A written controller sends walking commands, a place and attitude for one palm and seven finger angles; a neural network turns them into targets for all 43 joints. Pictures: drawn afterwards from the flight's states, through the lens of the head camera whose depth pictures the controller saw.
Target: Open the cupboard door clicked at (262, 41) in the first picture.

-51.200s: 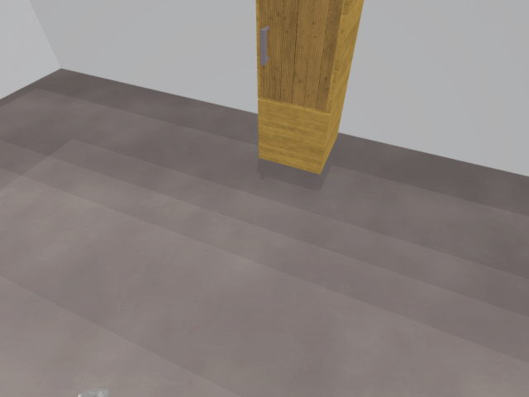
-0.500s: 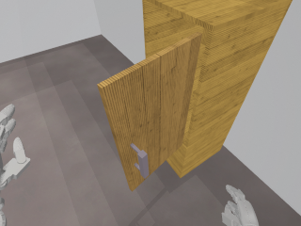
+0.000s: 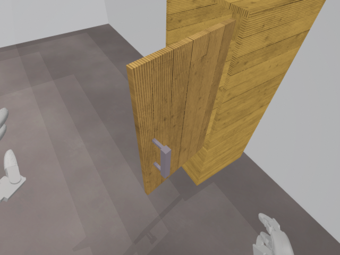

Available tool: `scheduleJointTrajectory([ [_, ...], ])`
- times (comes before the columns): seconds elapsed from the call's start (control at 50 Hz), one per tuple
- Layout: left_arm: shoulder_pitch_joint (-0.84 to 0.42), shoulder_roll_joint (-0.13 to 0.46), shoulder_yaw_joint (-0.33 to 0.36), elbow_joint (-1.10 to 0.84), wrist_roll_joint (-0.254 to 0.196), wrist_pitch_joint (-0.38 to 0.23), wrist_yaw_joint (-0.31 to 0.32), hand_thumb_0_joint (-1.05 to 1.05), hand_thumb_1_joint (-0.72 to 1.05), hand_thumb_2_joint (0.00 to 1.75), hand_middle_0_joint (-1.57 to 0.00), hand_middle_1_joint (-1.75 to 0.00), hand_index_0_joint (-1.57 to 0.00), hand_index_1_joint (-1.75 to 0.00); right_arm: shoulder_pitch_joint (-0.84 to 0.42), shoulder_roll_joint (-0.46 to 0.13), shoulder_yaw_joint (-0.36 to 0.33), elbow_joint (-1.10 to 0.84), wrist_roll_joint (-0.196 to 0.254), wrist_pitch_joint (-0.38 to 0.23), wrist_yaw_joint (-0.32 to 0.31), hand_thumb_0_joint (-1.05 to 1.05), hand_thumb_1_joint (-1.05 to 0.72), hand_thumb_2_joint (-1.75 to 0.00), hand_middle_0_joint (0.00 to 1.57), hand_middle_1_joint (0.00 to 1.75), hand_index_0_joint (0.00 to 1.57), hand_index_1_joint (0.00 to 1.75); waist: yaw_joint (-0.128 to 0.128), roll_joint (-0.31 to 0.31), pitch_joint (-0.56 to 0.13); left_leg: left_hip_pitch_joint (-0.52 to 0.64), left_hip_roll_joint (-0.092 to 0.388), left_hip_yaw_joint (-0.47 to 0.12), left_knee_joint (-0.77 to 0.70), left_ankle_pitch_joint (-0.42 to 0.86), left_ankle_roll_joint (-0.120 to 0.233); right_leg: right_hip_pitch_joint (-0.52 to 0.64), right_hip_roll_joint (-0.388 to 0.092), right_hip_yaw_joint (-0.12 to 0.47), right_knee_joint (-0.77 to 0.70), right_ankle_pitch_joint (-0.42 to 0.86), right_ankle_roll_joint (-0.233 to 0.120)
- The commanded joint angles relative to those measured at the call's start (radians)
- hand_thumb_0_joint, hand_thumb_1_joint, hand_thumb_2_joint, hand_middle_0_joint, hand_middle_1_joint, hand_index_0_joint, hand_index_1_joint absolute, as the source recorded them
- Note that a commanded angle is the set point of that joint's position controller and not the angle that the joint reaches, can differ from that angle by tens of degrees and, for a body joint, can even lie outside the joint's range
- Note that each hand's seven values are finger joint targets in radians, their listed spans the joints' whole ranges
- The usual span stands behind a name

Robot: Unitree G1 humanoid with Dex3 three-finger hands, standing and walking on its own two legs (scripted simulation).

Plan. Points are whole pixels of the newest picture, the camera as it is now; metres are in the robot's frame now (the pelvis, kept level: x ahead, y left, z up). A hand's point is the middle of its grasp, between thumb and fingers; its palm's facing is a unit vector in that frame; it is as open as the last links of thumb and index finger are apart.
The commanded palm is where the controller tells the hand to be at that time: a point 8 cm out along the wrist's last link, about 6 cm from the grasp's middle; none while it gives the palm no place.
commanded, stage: step back with the hand held close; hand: left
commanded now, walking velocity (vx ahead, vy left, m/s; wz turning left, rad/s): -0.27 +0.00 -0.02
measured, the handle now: (160, 158) +0.40 +0.05 -0.07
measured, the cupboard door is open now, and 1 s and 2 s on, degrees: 100 100 100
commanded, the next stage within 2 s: stop stepping back and stand still in 0.66 s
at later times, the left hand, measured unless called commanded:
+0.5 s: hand out of the picture +0.15 +0.29 +0.17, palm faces +0.45 -0.75 -0.49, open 7.4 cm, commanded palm +0.08 +0.31 +0.18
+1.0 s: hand out of the picture +0.08 +0.24 +0.16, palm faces +0.35 -0.82 -0.46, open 7.4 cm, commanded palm +0.02 +0.27 +0.18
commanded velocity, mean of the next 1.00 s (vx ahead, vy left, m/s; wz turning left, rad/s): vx -0.22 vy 0.04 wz -0.04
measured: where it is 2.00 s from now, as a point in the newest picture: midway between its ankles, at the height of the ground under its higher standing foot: outside the picture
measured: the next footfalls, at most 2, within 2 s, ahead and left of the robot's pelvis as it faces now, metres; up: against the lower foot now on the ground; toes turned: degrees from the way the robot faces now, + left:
right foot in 0.76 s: -0.21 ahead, -0.11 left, +0.00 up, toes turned -7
left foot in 0.94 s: -0.05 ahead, +0.07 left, +0.00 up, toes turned -4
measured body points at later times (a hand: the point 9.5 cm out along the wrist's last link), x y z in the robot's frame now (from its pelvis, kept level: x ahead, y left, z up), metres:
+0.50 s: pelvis -0.05 +0.01 +0.00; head -0.03 +0.05 +0.45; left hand +0.12 +0.33 +0.20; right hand +0.13 -0.22 -0.07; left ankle +0.05 +0.07 -0.73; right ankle -0.13 -0.12 -0.66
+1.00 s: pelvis -0.15 -0.01 -0.01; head -0.15 +0.00 +0.44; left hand +0.05 +0.28 +0.19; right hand -0.05 -0.29 -0.09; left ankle -0.09 +0.07 -0.73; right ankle -0.29 -0.10 -0.72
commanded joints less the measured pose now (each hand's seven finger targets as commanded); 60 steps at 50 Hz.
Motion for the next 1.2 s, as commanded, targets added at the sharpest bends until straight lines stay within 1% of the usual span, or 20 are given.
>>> scheduleJointTrajectory([
  [0.0, -0.05, 0.172, 0.163, -0.23, 0.019, -0.075, 0.02, 0.0, 0.9, 0.9, -0.2, -0.3, -0.2, -0.3, -0.107, -0.14, -0.058, -0.165, -0.012, -0.078, -0.013, 0.0, -0.9, -0.9, 0.2, 0.3, 0.2, 0.3, 0.016, 0.159, -0.097, -0.446, 0.227, -0.278, -0.358, -0.462, 0.061, 0.463, 0.022, 0.074, 0.212, 0.067, 0.017],
  [0.18, -0.096, 0.2, 0.154, -0.236, -0.01, -0.087, 0.011, 0.0, 0.9, 0.9, -0.2, -0.3, -0.2, -0.3, -0.089, -0.127, -0.069, -0.114, -0.002, -0.093, 0.015, 0.0, -0.9, -0.9, 0.2, 0.3, 0.2, 0.3, -0.012, -0.067, -0.093, -0.09, 0.046, -0.095, 0.045, -0.234, -0.034, 0.011, -0.168, 0.339, -0.15, -0.072, -0.077],
  [0.26, -0.065, 0.221, 0.164, -0.222, -0.023, -0.093, 0.024, 0.0, 0.9, 0.9, -0.2, -0.3, -0.2, -0.3, -0.097, -0.105, -0.065, -0.095, 0.007, -0.073, 0.014, 0.0, -0.9, -0.9, 0.2, 0.3, 0.2, 0.3, -0.016, -0.072, -0.116, 0.073, 0.025, -0.066, 0.087, -0.129, -0.055, -0.127, -0.19, 0.255, -0.185, -0.069, -0.078],
  [0.3, -0.028, 0.229, 0.187, -0.237, -0.024, -0.098, 0.023, 0.0, 0.9, 0.9, -0.2, -0.3, -0.2, -0.3, -0.118, -0.115, -0.06, -0.107, 0.006, -0.07, 0.005, 0.0, -0.9, -0.9, 0.2, 0.3, 0.2, 0.3, -0.007, 0.07, -0.112, -0.004, 0.091, -0.152, -0.095, -0.142, -0.032, -0.05, -0.084, 0.159, -0.076, -0.085, -0.03],
  [0.36, -0.027, 0.205, 0.213, -0.254, -0.004, -0.106, 0.006, 0.0, 0.9, 0.9, -0.2, -0.3, -0.2, -0.3, -0.144, -0.142, -0.072, -0.135, -0.021, -0.094, -0.002, 0.0, -0.9, -0.9, 0.2, 0.3, 0.2, 0.3, 0.013, 0.293, -0.127, -0.484, 0.38, -0.461, -0.532, -0.601, 0.101, 0.382, 0.115, 0.07, 0.527, -0.171, 0.021],
  [0.42, -0.059, 0.183, 0.184, -0.24, -0.018, -0.091, 0.011, 0.0, 0.9, 0.9, -0.2, -0.3, -0.2, -0.3, -0.135, -0.107, -0.078, -0.096, -0.026, -0.123, 0.015, 0.0, -0.9, -0.9, 0.2, 0.3, 0.2, 0.3, 0.019, 0.09, -0.128, -0.209, 0.344, -0.343, -0.397, -0.311, 0.099, 0.12, 0.068, 0.105, 0.623, -0.274, 0.01],
  [0.52, -0.106, 0.14, 0.082, -0.293, -0.045, -0.072, 0.012, 0.0, 0.9, 0.9, -0.2, -0.3, -0.2, -0.3, -0.11, -0.098, -0.057, -0.045, -0.026, -0.152, 0.03, 0.0, -0.9, -0.9, 0.2, 0.3, 0.2, 0.3, 0.015, 0.189, -0.209, 0.159, 0.28, -0.234, -0.428, -0.095, 0.012, 0.044, 0.049, 0.033, 0.284, -0.378, -0.007],
  [0.66, -0.08, 0.24, 0.176, -0.324, -0.079, -0.096, -0.019, 0.0, 0.9, 0.9, -0.2, -0.3, -0.2, -0.3, -0.113, -0.088, -0.061, -0.038, -0.033, -0.128, 0.059, 0.0, -0.9, -0.9, 0.2, 0.3, 0.2, 0.3, 0.035, 0.218, -0.412, 0.488, 0.243, -0.095, -0.253, 0.562, -0.063, 0.084, 0.05, 0.001, -0.076, -0.254, -0.029],
  [0.7, -0.017, 0.265, 0.221, -0.338, -0.097, -0.105, -0.032, 0.0, 0.9, 0.9, -0.2, -0.3, -0.2, -0.3, -0.155, -0.085, -0.053, -0.074, -0.026, -0.11, 0.067, 0.0, -0.9, -0.9, 0.2, 0.3, 0.2, 0.3, 0.049, 0.164, -0.398, 0.432, 0.215, -0.06, -0.18, 0.442, -0.065, 0.101, 0.002, 0.022, -0.209, -0.141, -0.038],
  [0.74, -0.007, 0.332, 0.284, -0.324, -0.105, -0.113, -0.023, 0.0, 0.9, 0.9, -0.2, -0.3, -0.2, -0.3, -0.18, -0.076, -0.034, -0.09, -0.009, -0.078, 0.058, 0.0, -0.9, -0.9, 0.2, 0.3, 0.2, 0.3, 0.031, -0.07, -0.29, 0.291, 0.099, 0.009, 0.06, 0.015, -0.09, -0.069, -0.247, 0.221, -0.315, -0.04, -0.089],
  [0.78, 0.044, 0.302, 0.263, -0.273, -0.098, -0.095, -0.018, 0.0, 0.9, 0.9, -0.2, -0.3, -0.2, -0.3, -0.176, -0.082, -0.038, -0.096, 0.015, -0.073, 0.052, 0.0, -0.9, -0.9, 0.2, 0.3, 0.2, 0.3, 0.041, -0.249, -0.205, 0.014, -0.01, 0.002, 0.367, -0.157, -0.104, -0.01, -0.326, 0.243, -0.236, 0.278, -0.106],
  [0.82, 0.111, 0.265, 0.245, -0.199, -0.072, -0.043, -0.01, 0.0, 0.9, 0.9, -0.2, -0.3, -0.2, -0.3, -0.15, -0.046, -0.016, -0.099, 0.016, -0.052, 0.038, 0.0, -0.9, -0.9, 0.2, 0.3, 0.2, 0.3, 0.002, -0.144, -0.154, -0.139, 0.04, -0.003, 0.345, -0.111, -0.081, 0.134, -0.287, 0.121, -0.101, 0.558, -0.103],
  [0.88, -0.054, 0.227, 0.169, -0.168, -0.061, -0.027, 0.008, 0.0, 0.9, 0.9, -0.2, -0.3, -0.2, -0.3, -0.125, -0.095, -0.021, -0.077, 0.022, -0.068, 0.013, 0.0, -0.9, -0.9, 0.2, 0.3, 0.2, 0.3, -0.03, -0.07, -0.078, 0.043, 0.03, 0.049, 0.093, 0.006, -0.057, 0.093, -0.254, 0.082, -0.056, 0.585, -0.045],
  [0.94, -0.115, 0.21, 0.124, -0.144, -0.054, -0.035, 0.01, 0.0, 0.9, 0.9, -0.2, -0.3, -0.2, -0.3, -0.07, -0.138, -0.043, -0.076, 0.035, -0.091, -0.001, 0.0, -0.9, -0.9, 0.2, 0.3, 0.2, 0.3, -0.028, -0.023, -0.153, 0.278, 0.105, -0.019, -0.048, 0.508, 0.012, 0.088, -0.115, 0.045, 0.144, 0.632, 0.099],
  [0.96, -0.108, 0.235, 0.147, -0.165, -0.043, -0.036, 0.016, 0.0, 0.9, 0.9, -0.2, -0.3, -0.2, -0.3, -0.062, -0.137, -0.044, -0.082, 0.026, -0.093, 0.004, 0.0, -0.9, -0.9, 0.2, 0.3, 0.2, 0.3, -0.016, 0.028, -0.198, 0.356, 0.162, -0.119, -0.005, 0.665, 0.065, 0.006, -0.065, 0.026, 0.217, 0.392, 0.105],
  [1.0, -0.089, 0.208, 0.118, -0.244, -0.041, -0.045, 0.003, 0.0, 0.9, 0.9, -0.2, -0.3, -0.2, -0.3, -0.069, -0.112, -0.044, -0.083, 0.012, -0.118, 0.023, 0.0, -0.9, -0.9, 0.2, 0.3, 0.2, 0.3, 0.004, 0.172, -0.186, 0.225, 0.245, -0.294, -0.157, 0.533, 0.083, 0.027, -0.018, 0.04, 0.264, -0.333, 0.039],
  [1.04, -0.031, 0.216, 0.157, -0.262, -0.037, -0.047, 0.007, 0.0, 0.9, 0.9, -0.2, -0.3, -0.2, -0.3, -0.078, -0.116, -0.05, -0.08, 0.005, -0.142, 0.027, 0.0, -0.9, -0.9, 0.2, 0.3, 0.2, 0.3, 0.013, 0.174, -0.094, -0.016, 0.244, -0.287, -0.316, -0.062, 0.059, 0.164, -0.029, 0.021, 0.187, -0.378, 0.008],
  [1.1, 0.054, 0.225, 0.197, -0.256, -0.033, -0.063, 0.012, 0.0, 0.9, 0.9, -0.2, -0.3, -0.2, -0.3, -0.091, -0.103, -0.045, -0.11, 0.002, -0.129, 0.019, 0.0, -0.9, -0.9, 0.2, 0.3, 0.2, 0.3, 0.003, 0.17, -0.058, -0.236, 0.123, -0.125, -0.26, -0.322, -0.039, 0.334, -0.058, 0.008, -0.046, -0.253, -0.036],
  [1.16, 0.055, 0.199, 0.185, -0.184, -0.047, -0.068, 0.011, 0.0, 0.9, 0.9, -0.2, -0.3, -0.2, -0.3, -0.052, -0.1, -0.074, -0.078, 0.009, -0.104, 0.022, 0.0, -0.9, -0.9, 0.2, 0.3, 0.2, 0.3, -0.004, -0.189, -0.006, -0.075, 0.026, -0.058, 0.365, -0.14, -0.098, -0.09, -0.373, 0.454, -0.361, -0.519, -0.183],
  [1.18, 0.016, 0.19, 0.186, -0.162, -0.046, -0.068, 0.017, 0.0, 0.9, 0.9, -0.2, -0.3, -0.2, -0.3, -0.052, -0.105, -0.07, -0.067, 0.007, -0.105, 0.022, 0.0, -0.9, -0.9, 0.2, 0.3, 0.2, 0.3, -0.013, -0.162, 0.003, -0.111, 0.04, -0.072, 0.442, -0.144, -0.094, -0.087, -0.368, 0.434, -0.333, -0.371, -0.191],
])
